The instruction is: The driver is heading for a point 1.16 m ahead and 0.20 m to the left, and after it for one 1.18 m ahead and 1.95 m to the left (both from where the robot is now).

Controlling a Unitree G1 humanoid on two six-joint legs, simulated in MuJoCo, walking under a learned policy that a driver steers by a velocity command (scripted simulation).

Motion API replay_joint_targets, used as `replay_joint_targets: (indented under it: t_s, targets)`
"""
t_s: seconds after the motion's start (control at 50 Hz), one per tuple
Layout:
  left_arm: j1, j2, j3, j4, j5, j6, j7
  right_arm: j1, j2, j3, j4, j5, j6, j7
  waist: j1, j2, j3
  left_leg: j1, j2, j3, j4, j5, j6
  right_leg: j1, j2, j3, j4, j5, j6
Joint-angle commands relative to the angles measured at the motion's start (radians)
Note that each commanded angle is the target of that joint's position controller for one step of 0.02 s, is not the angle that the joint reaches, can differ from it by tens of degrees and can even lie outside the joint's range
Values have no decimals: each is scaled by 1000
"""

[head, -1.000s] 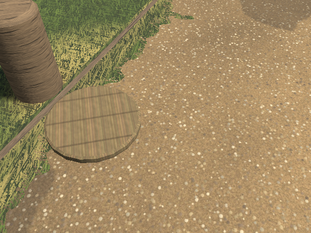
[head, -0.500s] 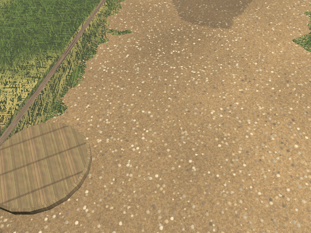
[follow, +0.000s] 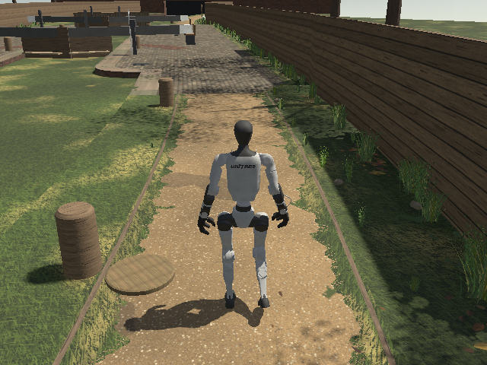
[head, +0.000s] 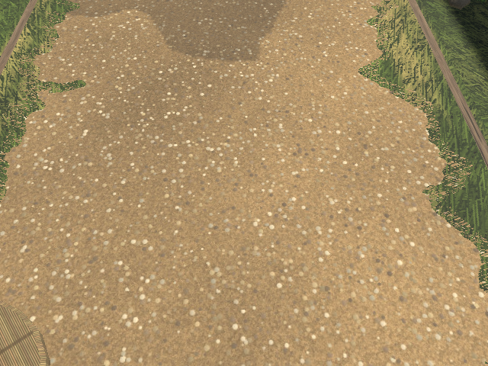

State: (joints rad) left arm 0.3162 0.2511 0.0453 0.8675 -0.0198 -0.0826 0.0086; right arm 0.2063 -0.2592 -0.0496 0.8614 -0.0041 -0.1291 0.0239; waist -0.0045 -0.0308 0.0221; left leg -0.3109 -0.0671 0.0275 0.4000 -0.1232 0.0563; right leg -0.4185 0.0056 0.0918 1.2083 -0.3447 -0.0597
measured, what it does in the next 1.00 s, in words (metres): walks ahead, turning left: right foot, then left foot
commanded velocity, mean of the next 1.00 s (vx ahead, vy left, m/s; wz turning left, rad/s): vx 0.50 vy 0.00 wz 0.25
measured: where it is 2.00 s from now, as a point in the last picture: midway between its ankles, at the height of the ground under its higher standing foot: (190, 205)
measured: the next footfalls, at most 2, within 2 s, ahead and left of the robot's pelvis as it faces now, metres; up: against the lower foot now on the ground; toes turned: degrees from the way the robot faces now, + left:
right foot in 0.36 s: +0.36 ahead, -0.16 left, +0.00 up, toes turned -2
left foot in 0.92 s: +0.62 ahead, +0.11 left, +0.00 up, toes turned +21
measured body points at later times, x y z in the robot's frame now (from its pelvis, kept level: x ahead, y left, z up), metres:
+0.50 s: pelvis +0.27 -0.07 +0.00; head +0.29 -0.09 +0.45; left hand +0.40 +0.19 -0.10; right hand +0.32 -0.34 -0.14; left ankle +0.19 +0.08 -0.65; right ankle +0.32 -0.16 -0.74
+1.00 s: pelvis +0.52 +0.01 -0.02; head +0.56 +0.03 +0.43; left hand +0.48 +0.29 -0.15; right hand +0.78 -0.18 -0.11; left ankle +0.58 +0.10 -0.74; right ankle +0.39 -0.18 -0.64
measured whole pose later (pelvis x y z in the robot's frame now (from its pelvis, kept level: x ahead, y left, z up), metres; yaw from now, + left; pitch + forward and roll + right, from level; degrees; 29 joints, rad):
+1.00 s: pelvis +0.52 +0.01 -0.02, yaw +20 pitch +2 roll -1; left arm 0.29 0.27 0.06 0.87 -0.02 -0.09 0.01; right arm 0.12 -0.27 -0.07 0.70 0.02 -0.05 0.05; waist 0.02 0.01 0.06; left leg -0.47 -0.06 0.05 0.64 -0.20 0.11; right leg -0.23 -0.06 -0.04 1.16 -0.48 0.00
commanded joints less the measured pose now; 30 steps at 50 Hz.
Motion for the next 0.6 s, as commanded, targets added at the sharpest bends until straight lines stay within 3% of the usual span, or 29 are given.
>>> replay_joint_targets:
  t_s: [0.02, 0.08, 0.12, 0.18, 0.26, 0.3, 0.32, 0.34, 0.36, 0.38, 0.4, 0.42, 0.44, 0.46, 0.48, 0.52, 0.6]
  targets:
    - [27, 48, 14, -69, 5, -11, 0, 29, -67, -8, -28, -2, -10, 4, 19, 89, -50, 168, 274, -315, -245, 59, 193, -184, -114, 13, -50, 57, 3]
    - [-67, 32, 2, -114, 18, -7, 1, 74, -122, -20, -5, 7, -8, -5, 4, 79, -8, 135, 285, -249, -290, 121, 212, -240, -140, -21, -213, 130, 32]
    - [-143, 28, -5, -138, 20, -11, -2, 97, -139, -23, 2, 13, 2, -12, -17, 76, -1, 139, 267, -199, -297, 133, 193, -240, -137, -38, -351, 245, 40]
    - [-244, 28, -11, -162, 12, -17, -12, 143, -154, -21, 19, 24, 13, -15, -51, 89, 13, 133, 234, -128, -279, 144, 155, -170, -99, -78, -529, 378, 47]
    - [-347, 53, -8, -209, -1, -22, -29, 208, -163, -19, 50, 31, 29, -15, -75, 104, 34, 230, 287, -150, -231, 107, 136, -157, -75, -81, -636, 354, 28]
    - [-345, 76, 1, -222, 0, -29, -38, 208, -173, -22, 56, 32, 41, -17, -52, 109, 32, 271, 314, -174, -180, 143, 119, -110, -61, -84, -684, 287, 2]
    - [-292, 94, 12, -212, 2, -33, -38, 193, -180, -22, 54, 32, 48, -19, -10, 111, 9, 270, 305, -171, -116, 234, 106, -22, -39, -98, -715, 267, -11]
    - [-164, 133, 35, -175, 6, -36, -33, 184, -170, -16, 49, 28, 53, -20, 54, 98, -62, 241, 259, -142, 27, 358, 83, 155, -17, -112, -740, 256, -33]
    - [33, 205, 61, -134, 17, -38, -22, 162, -132, 1, 22, 12, 50, -20, 137, 42, -201, 87, 198, -94, 294, 272, 46, 442, -138, 6, -716, 269, -88]
    - [148, 310, 87, -116, 33, -26, -18, 266, -10, 36, 2, 11, 32, -18, 123, -203, -350, -308, 44, -5, 687, -155, -27, 816, -401, 404, -769, 163, -219]
    - [176, 227, 67, -105, 28, -23, -20, 274, -61, 24, 20, 34, 15, -19, 133, -219, -396, -423, 39, -150, 865, -431, -23, 801, -446, 614, -882, 66, -246]
    - [101, 169, 47, -112, 21, -26, -22, 201, -145, -3, 0, 58, 11, -20, 116, -144, -240, -484, 89, -173, 914, -364, -9, 670, -415, 469, -898, 68, -197]
    - [16, 130, 34, -125, 19, -29, -25, 144, -142, -6, -14, 55, 16, -24, 83, -93, -163, -462, 137, -146, 886, -274, -8, 536, -370, 327, -923, 122, -164]
    - [-50, 95, 25, -125, 19, -32, -31, 116, -126, -9, -18, 41, 27, -29, 53, -60, -96, -428, 166, -139, 832, -208, -14, 422, -324, 227, -968, 169, -145]
    - [-88, 74, 20, -122, 24, -40, -33, 126, -113, -17, -15, 35, 43, -31, 21, -79, -66, -374, 193, -144, 789, -159, -16, 346, -289, 143, -1006, 206, -125]
    - [-105, 74, 26, -103, 31, -51, -34, 151, -67, -15, -9, 37, 69, -26, -8, -71, -42, -319, 196, -138, 775, -101, -23, 270, -261, 39, -1052, 306, -123]
    - [-66, 103, 39, -58, 39, -55, -15, 80, -55, -23, -50, 31, 86, -25, -9, -26, 0, -416, 189, -169, 666, 44, -34, 295, -262, -93, -1075, 443, -127]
